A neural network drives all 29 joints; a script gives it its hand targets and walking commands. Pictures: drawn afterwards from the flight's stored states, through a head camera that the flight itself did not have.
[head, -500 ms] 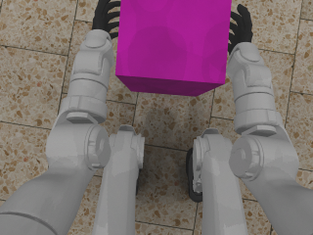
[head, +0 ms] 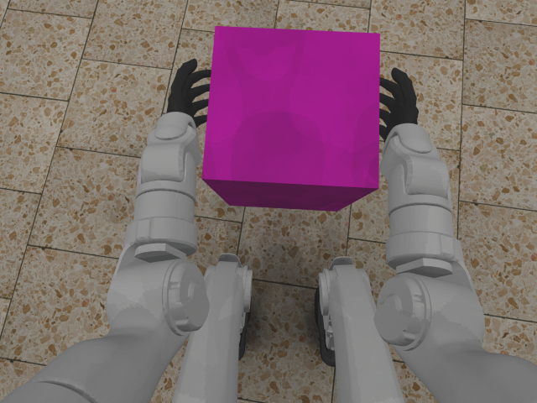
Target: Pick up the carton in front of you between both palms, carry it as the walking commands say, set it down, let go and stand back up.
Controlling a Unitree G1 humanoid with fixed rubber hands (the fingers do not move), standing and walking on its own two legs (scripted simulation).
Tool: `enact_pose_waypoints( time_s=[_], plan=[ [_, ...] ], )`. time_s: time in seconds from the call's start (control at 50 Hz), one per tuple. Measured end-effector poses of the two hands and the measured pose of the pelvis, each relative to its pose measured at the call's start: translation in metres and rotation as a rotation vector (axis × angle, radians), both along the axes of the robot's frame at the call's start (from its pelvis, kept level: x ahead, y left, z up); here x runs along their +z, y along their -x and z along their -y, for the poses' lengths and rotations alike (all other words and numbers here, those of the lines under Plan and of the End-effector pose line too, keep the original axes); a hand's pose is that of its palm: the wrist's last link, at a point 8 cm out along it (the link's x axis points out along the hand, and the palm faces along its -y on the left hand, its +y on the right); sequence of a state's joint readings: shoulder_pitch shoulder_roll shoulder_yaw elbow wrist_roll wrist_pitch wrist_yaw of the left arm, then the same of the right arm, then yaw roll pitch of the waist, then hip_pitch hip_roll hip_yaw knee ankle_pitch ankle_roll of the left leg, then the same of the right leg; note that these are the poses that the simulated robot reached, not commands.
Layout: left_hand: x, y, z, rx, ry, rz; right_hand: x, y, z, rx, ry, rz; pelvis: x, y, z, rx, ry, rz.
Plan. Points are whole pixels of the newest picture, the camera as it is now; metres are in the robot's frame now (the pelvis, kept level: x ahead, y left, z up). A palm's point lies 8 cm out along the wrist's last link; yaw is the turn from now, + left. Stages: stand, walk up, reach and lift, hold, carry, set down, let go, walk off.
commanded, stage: reach and lift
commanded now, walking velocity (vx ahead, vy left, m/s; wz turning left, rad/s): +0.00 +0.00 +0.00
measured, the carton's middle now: (288, 137) +0.49 +0.00 -0.11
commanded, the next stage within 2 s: hold in 1.98 s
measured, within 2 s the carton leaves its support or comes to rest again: neither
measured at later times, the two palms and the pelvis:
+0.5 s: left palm (129, 107) +0.42 +0.15 +0.12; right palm (471, 113) +0.42 -0.15 +0.12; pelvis +0.05 +0.00 +0.15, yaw +0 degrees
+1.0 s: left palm out of the picture +0.37 +0.15 +0.26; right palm out of the picture +0.38 -0.15 +0.26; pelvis +0.08 -0.01 +0.24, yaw +0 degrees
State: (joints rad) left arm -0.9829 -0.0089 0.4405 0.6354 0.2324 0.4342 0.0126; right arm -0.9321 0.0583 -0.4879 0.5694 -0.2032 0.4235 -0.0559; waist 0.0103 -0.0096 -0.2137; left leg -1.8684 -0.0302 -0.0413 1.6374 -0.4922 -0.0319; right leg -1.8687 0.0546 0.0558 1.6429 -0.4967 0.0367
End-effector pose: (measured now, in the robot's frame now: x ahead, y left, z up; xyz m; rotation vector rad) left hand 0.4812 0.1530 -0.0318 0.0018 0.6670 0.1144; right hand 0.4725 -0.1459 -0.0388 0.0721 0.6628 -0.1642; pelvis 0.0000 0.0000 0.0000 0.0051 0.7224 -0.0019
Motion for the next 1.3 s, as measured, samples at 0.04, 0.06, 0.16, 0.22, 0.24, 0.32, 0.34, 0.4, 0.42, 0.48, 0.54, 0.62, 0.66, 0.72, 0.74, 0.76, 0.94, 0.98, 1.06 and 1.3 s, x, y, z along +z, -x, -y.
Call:
enact_pose_waypoints(
  time_s=[0.04,0.06,0.16,0.22,0.24,0.32,0.34,0.4,0.42,0.48,0.54,0.62,0.66,0.72,0.74,0.76,0.94,0.98,1.06,1.3],
  plan=[
    [0.014,0.005,-0.002,0.004,0.002,-0.013,0.014,0.004,-0.002,0.004,0.002,-0.013,0.013,-0.006,0.0,0.001,0.0,0.014],
    [0.02,0.007,-0.002,0.005,0.0,-0.019,0.021,0.006,-0.003,0.005,0.007,-0.02,0.02,-0.009,0.0,0.002,0.001,0.02],
    [0.05,0.019,-0.004,0.009,0.009,-0.036,0.054,0.016,-0.004,0.011,0.018,-0.036,0.052,-0.023,-0.001,0.008,0.003,0.057],
    [0.068,0.025,-0.004,0.008,0.012,-0.026,0.074,0.022,-0.004,0.009,0.019,-0.027,0.069,-0.03,-0.001,0.01,0.004,0.083],
    [0.074,0.027,-0.004,0.008,0.014,-0.021,0.081,0.024,-0.003,0.009,0.021,-0.021,0.075,-0.033,-0.002,0.01,0.004,0.092],
    [0.098,0.037,-0.002,0.013,0.023,-0.009,0.106,0.033,-0.002,0.006,0.017,-0.009,0.098,-0.041,-0.003,0.011,0.005,0.136],
    [0.104,0.04,-0.002,0.015,0.024,-0.011,0.112,0.035,-0.002,0.007,0.016,-0.011,0.103,-0.042,-0.003,0.011,0.005,0.15],
    [0.121,0.049,-0.001,0.019,0.027,-0.018,0.128,0.044,-0.001,0.009,0.015,-0.018,0.12,-0.047,-0.003,0.009,0.003,0.194],
    [0.126,0.052,-0.001,0.019,0.027,-0.02,0.134,0.047,-0.001,0.009,0.015,-0.02,0.126,-0.048,-0.003,0.009,0.003,0.209],
    [0.146,0.06,0.0,0.022,0.025,-0.018,0.153,0.054,0.001,0.013,0.015,-0.018,0.143,-0.053,-0.002,0.006,0.001,0.254],
    [0.167,0.067,0.001,0.024,0.022,-0.009,0.173,0.06,0.001,0.015,0.01,-0.008,0.159,-0.058,-0.001,0.004,-0.001,0.305],
    [0.194,0.075,0.002,0.03,0.017,0.001,0.199,0.066,0.002,0.023,0.009,0.001,0.178,-0.064,0.002,0.0,-0.004,0.378],
    [0.206,0.079,0.002,0.032,0.015,0.0,0.211,0.069,0.003,0.027,0.01,0.001,0.187,-0.066,0.003,-0.001,-0.006,0.416],
    [0.224,0.085,0.003,0.035,0.015,0.003,0.231,0.073,0.004,0.033,0.015,0.003,0.201,-0.07,0.005,-0.003,-0.008,0.475],
    [0.23,0.087,0.004,0.035,0.015,0.003,0.237,0.075,0.004,0.035,0.016,0.003,0.205,-0.072,0.006,-0.003,-0.008,0.493],
    [0.236,0.089,0.004,0.036,0.016,0.003,0.243,0.076,0.004,0.036,0.017,0.003,0.209,-0.073,0.007,-0.003,-0.008,0.511],
    [0.284,0.104,0.006,0.033,-0.004,0.019,0.288,0.09,0.006,0.059,0.036,0.019,0.234,-0.082,0.008,0.001,-0.004,0.679],
    [0.292,0.106,0.006,0.024,-0.014,0.021,0.296,0.092,0.006,0.062,0.041,0.021,0.237,-0.083,0.007,0.001,-0.003,0.709],
    [0.302,0.11,0.005,0.011,-0.024,0.014,0.306,0.097,0.005,0.071,0.058,0.013,0.242,-0.082,0.005,0.004,-0.001,0.758],
    [0.301,0.111,-0.002,0.01,-0.01,-0.01,0.308,0.1,-0.002,0.063,0.059,-0.012,0.244,-0.073,-0.004,-0.001,0.004,0.802]
  ],
)
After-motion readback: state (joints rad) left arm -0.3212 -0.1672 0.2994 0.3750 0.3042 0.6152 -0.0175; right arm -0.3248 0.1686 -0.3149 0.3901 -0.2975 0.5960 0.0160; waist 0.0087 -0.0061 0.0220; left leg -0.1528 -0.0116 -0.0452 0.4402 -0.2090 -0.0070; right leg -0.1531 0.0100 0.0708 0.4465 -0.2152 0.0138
